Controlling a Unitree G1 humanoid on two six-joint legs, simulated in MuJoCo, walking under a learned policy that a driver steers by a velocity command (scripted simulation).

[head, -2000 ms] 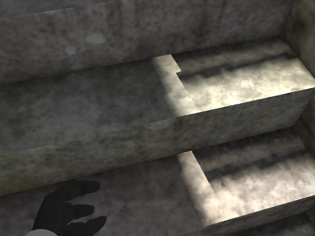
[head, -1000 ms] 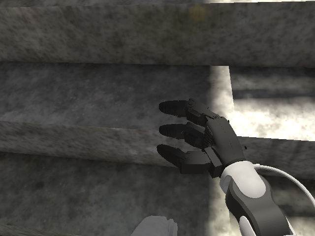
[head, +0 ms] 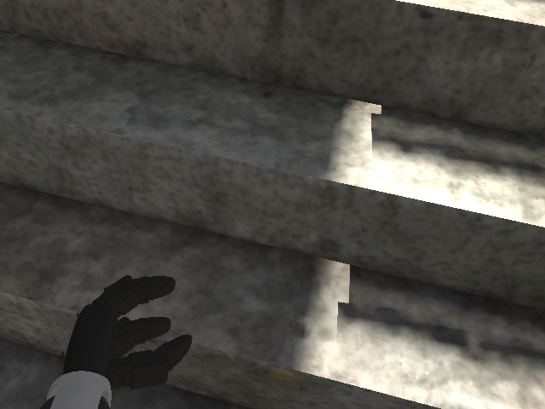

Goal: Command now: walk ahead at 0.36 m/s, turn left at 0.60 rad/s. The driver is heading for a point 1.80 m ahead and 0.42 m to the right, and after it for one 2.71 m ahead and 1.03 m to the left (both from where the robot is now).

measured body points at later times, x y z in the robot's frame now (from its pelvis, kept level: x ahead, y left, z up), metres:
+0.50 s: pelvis +0.10 -0.05 +0.07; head +0.09 -0.04 +0.52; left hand +0.26 +0.15 -0.02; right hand +0.30 -0.25 -0.02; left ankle +0.08 +0.05 -0.69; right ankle +0.16 -0.21 -0.49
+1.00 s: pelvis +0.08 -0.06 +0.05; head +0.09 -0.07 +0.50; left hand +0.35 +0.09 +0.00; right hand +0.10 -0.34 -0.08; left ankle +0.06 +0.05 -0.69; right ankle +0.13 -0.20 -0.49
